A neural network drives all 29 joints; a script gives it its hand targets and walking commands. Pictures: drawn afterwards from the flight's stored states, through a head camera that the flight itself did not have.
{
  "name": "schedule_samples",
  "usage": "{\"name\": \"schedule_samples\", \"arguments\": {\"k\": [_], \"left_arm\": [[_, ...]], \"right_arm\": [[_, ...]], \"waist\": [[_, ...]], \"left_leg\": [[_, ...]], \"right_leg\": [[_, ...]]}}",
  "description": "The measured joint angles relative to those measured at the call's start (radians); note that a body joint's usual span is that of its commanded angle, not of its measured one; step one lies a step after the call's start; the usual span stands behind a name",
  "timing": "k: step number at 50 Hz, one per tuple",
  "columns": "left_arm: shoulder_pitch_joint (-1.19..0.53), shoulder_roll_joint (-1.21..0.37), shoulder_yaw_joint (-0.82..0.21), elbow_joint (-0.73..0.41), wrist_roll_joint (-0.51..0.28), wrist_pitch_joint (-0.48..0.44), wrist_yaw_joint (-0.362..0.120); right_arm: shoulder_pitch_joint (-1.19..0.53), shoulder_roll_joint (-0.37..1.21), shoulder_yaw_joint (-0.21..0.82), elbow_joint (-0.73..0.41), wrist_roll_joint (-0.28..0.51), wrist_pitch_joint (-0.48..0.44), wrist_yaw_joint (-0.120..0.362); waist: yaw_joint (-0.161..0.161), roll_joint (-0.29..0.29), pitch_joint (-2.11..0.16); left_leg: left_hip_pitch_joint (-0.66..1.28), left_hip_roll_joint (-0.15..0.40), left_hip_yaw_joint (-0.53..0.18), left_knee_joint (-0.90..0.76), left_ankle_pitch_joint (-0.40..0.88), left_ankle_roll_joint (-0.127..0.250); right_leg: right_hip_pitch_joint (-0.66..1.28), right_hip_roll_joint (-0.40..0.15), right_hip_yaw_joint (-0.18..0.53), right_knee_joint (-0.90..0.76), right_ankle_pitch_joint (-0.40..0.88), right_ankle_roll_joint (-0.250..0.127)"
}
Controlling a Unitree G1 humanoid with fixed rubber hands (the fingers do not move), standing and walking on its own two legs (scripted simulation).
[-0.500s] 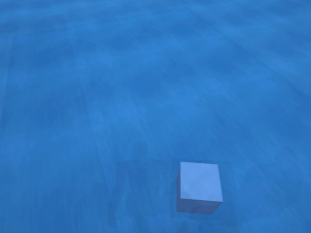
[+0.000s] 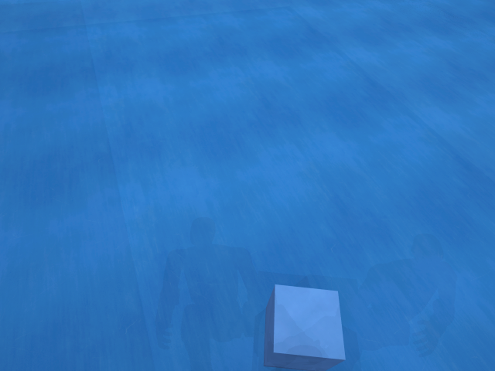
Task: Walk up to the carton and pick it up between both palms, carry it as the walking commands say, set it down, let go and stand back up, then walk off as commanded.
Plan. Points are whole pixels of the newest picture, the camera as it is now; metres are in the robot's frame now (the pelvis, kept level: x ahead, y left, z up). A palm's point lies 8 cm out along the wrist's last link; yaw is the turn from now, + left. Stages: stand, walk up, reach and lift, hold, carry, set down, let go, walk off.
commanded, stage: walk up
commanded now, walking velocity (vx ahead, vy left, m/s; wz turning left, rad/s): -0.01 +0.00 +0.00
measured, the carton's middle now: (299, 329) +0.35 -0.19 -0.63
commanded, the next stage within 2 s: none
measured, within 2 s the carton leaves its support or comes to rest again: neither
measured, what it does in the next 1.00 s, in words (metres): steps on the spot: right foot, then left foot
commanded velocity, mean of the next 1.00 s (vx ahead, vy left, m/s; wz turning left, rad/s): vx -0.16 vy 0.01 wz -0.05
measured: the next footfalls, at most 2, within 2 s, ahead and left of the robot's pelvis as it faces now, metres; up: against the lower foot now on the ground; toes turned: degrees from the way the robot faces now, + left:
right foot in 0.02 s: +0.04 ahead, -0.13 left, +0.00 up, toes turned -7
left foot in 0.22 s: +0.03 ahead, +0.06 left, +0.00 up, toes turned +9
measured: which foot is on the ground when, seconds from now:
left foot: down 0.00-0.04, up 0.06-0.20, down 0.22-0.58, up 0.60-0.92, down 0.94-1.00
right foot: up 0.00-0.00, down 0.02-0.26, up 0.28-0.54, down 0.56-0.96, up 0.98-1.00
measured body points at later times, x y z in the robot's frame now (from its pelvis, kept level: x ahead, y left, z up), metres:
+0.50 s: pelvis +0.09 -0.03 -0.01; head +0.12 -0.01 +0.44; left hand +0.12 +0.23 -0.17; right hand +0.14 -0.28 -0.15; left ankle -0.01 +0.05 -0.72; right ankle +0.04 -0.17 -0.68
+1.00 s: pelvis +0.10 -0.01 -0.01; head +0.13 +0.00 +0.44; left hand +0.15 +0.25 -0.17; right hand +0.19 -0.25 -0.15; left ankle +0.13 +0.07 -0.72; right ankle +0.07 -0.16 -0.70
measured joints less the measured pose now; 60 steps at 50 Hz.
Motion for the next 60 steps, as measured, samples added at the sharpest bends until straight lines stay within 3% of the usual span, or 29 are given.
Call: {"name": "schedule_samples", "arguments": {"k": [1, 6, 13, 16, 19, 24, 27, 28, 31, 35, 40, 45, 47, 48, 52, 55, 60], "left_arm": [[0.001, -0.001, 0.0, 0.0, 0.0, -0.004, 0.004], [0.009, -0.014, 0.0, 0.0, 0.0, -0.05, 0.029], [0.01, -0.035, 0.0, 0.001, 0.0, -0.051, 0.047], [0.008, -0.028, 0.0, -0.011, 0.0, -0.036, 0.047], [0.007, -0.005, 0.0, -0.013, 0.0, -0.017, 0.04], [0.005, 0.02, 0.0, -0.024, 0.0, -0.005, 0.025], [0.004, 0.022, 0.0, -0.035, 0.0, -0.006, 0.024], [0.004, 0.023, 0.0, -0.036, 0.0, -0.009, 0.024], [0.009, 0.021, 0.0, -0.035, 0.0, -0.034, 0.024], [0.033, 0.007, 0.0, -0.035, 0.0, -0.044, 0.035], [0.04, -0.004, 0.0, -0.035, 0.0, -0.044, 0.042], [0.04, -0.004, 0.0, -0.036, 0.0, -0.044, 0.045], [0.039, -0.001, 0.0, -0.037, 0.0, -0.042, 0.045], [0.032, 0.003, 0.0, -0.038, 0.0, -0.038, 0.045], [0.004, 0.017, 0.0, -0.046, 0.0, -0.006, 0.045], [-0.008, 0.032, 0.0, -0.049, 0.0, 0.008, 0.038], [-0.015, 0.058, 0.0, -0.049, 0.0, 0.032, 0.025]], "right_arm": [[0.0, 0.0, 0.0, 0.0, 0.0, 0.0, 0.0], [-0.043, 0.0, 0.0, 0.0, 0.0, 0.008, 0.0], [-0.108, -0.001, 0.0, 0.0, 0.001, 0.009, 0.007], [-0.108, -0.001, 0.0, 0.0, 0.001, 0.009, 0.007], [-0.107, -0.001, 0.0, 0.0, 0.001, 0.014, 0.003], [-0.107, 0.0, 0.0, 0.0, 0.001, 0.028, -0.003], [-0.107, 0.0, -0.001, 0.0, 0.001, 0.039, -0.003], [-0.107, 0.0, -0.001, 0.0, 0.001, 0.044, -0.003], [-0.12, 0.0, -0.005, 0.001, 0.001, 0.061, -0.003], [-0.161, 0.0, -0.009, -0.001, 0.001, 0.083, -0.001], [-0.215, -0.001, -0.009, -0.005, 0.001, 0.09, 0.006], [-0.237, -0.001, -0.009, -0.011, 0.001, 0.09, 0.007], [-0.235, -0.001, -0.009, -0.011, 0.001, 0.09, 0.01], [-0.23, -0.001, -0.01, -0.011, 0.001, 0.089, 0.011], [-0.215, -0.001, -0.009, -0.011, 0.001, 0.08, 0.014], [-0.215, -0.001, -0.009, -0.011, 0.001, 0.073, 0.014], [-0.215, -0.001, -0.009, -0.011, 0.001, 0.057, 0.014]], "waist": [[0.0, 0.002, 0.0], [0.0, 0.021, 0.001], [-0.001, 0.043, -0.003], [-0.003, 0.052, -0.001], [-0.002, 0.051, -0.002], [-0.001, 0.05, 0.0], [0.0, 0.051, 0.0], [0.0, 0.05, 0.0], [0.0, 0.053, 0.003], [-0.001, 0.057, 0.002], [-0.001, 0.057, 0.009], [-0.002, 0.058, 0.009], [-0.002, 0.058, 0.009], [-0.001, 0.057, 0.01], [-0.002, 0.056, 0.018], [-0.002, 0.054, 0.018], [-0.001, 0.036, 0.019]], "left_leg": [[-0.003, 0.0, 0.0, 0.029, -0.017, -0.004], [-0.153, 0.005, -0.001, 0.36, -0.033, -0.008], [-0.178, 0.003, -0.002, 0.193, 0.023, 0.002], [-0.163, 0.012, -0.003, 0.192, 0.008, 0.012], [-0.159, 0.031, -0.002, 0.192, -0.002, 0.008], [-0.154, 0.047, -0.001, 0.192, -0.018, -0.018], [-0.147, 0.046, 0.001, 0.196, -0.03, -0.036], [-0.152, 0.046, 0.001, 0.217, -0.033, -0.039], [-0.253, 0.05, -0.001, 0.446, -0.052, -0.04], [-0.367, 0.033, -0.005, 0.634, -0.063, -0.043], [-0.427, 0.032, -0.007, 0.619, -0.063, -0.047], [-0.415, 0.032, -0.008, 0.469, -0.061, -0.053], [-0.372, 0.029, -0.009, 0.311, 0.012, -0.052], [-0.36, 0.027, -0.007, 0.254, 0.141, -0.044], [-0.356, 0.025, -0.007, 0.238, 0.164, 0.018], [-0.356, 0.035, -0.007, 0.196, 0.193, 0.028], [-0.363, 0.049, -0.006, 0.146, 0.252, 0.029]], "right_leg": [[0.029, 0.0, -0.01, -0.066, 0.035, 0.0], [0.103, -0.002, -0.012, -0.089, -0.139, 0.019], [0.18, -0.003, -0.011, -0.087, -0.164, 0.026], [0.119, 0.003, 0.01, 0.107, -0.257, 0.026], [0.05, 0.003, 0.03, 0.252, -0.253, 0.026], [-0.01, 0.003, 0.076, 0.251, -0.205, 0.026], [-0.001, 0.003, 0.072, 0.111, -0.138, 0.026], [0.015, 0.003, 0.066, 0.034, -0.045, 0.026], [0.045, -0.001, 0.063, 0.009, -0.16, 0.027], [0.056, -0.008, 0.076, 0.007, -0.186, 0.027], [0.067, -0.009, 0.1, -0.014, -0.172, 0.027], [0.068, -0.008, 0.127, -0.029, -0.152, 0.045], [0.068, -0.008, 0.135, -0.029, -0.148, 0.063], [0.069, -0.009, 0.135, -0.028, -0.148, 0.068], [0.014, -0.002, 0.145, 0.229, -0.31, 0.069], [-0.012, -0.002, 0.149, 0.369, -0.288, 0.069], [-0.013, -0.002, 0.164, 0.447, -0.228, 0.069]]}}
